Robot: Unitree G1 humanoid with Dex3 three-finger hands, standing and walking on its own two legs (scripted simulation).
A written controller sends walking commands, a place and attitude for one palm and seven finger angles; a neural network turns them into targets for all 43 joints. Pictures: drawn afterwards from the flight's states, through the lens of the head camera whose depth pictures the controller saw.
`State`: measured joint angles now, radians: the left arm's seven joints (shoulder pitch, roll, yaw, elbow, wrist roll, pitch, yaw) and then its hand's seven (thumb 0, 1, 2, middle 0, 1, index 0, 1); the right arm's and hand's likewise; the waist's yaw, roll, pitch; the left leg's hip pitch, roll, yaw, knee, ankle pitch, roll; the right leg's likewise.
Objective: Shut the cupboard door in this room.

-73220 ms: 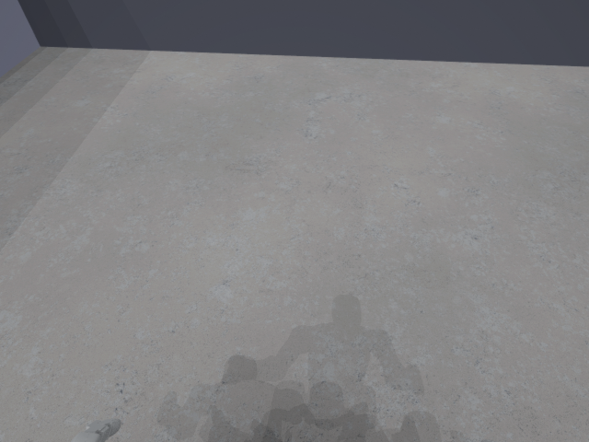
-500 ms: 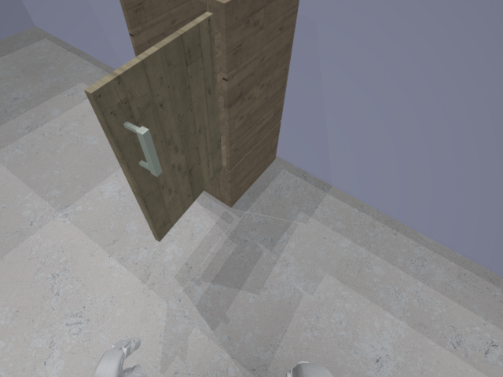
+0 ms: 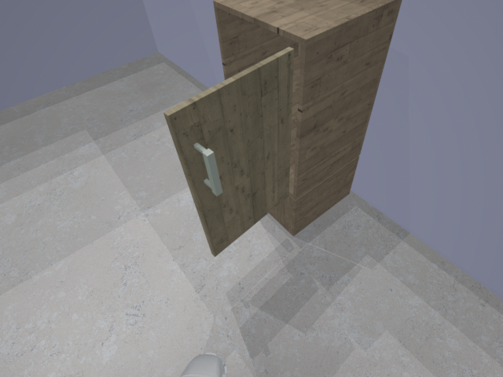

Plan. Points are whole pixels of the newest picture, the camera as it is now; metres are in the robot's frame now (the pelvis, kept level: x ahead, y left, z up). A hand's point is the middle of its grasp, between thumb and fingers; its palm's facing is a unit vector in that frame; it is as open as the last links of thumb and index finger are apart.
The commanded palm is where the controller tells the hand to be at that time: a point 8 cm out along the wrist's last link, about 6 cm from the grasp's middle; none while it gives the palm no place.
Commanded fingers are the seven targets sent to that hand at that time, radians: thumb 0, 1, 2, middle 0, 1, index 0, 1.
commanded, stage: take the last steps up to it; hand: left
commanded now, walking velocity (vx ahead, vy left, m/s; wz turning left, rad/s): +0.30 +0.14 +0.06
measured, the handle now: (208, 169) +0.57 +0.17 -0.05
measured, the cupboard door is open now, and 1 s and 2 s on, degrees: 95 95 95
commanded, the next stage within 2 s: come to a stop and stand still in 0.70 s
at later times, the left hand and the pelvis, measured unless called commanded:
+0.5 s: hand (139, 320) +0.25 +0.28 -0.17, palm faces +0.07 -0.98 -0.19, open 7.4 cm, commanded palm none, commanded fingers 0.00 0.90 0.90 -0.20 -0.30 -0.20 -0.30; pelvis +0.18 +0.09 -0.01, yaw -2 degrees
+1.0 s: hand (159, 272) +0.36 +0.27 -0.19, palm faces +0.06 -0.98 -0.18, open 7.3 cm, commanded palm none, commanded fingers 0.00 0.90 0.90 -0.20 -0.30 -0.20 -0.30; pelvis +0.34 +0.10 -0.02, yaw -2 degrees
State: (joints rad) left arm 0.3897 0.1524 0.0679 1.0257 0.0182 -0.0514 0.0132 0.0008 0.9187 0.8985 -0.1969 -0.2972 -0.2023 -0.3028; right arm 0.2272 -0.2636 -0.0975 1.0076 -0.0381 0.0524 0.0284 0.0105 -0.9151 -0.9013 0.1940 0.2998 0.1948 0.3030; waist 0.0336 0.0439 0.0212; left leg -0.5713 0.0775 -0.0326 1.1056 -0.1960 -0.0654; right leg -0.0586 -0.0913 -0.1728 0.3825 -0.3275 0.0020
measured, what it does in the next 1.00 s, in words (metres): walks ahead: left foot, then right foot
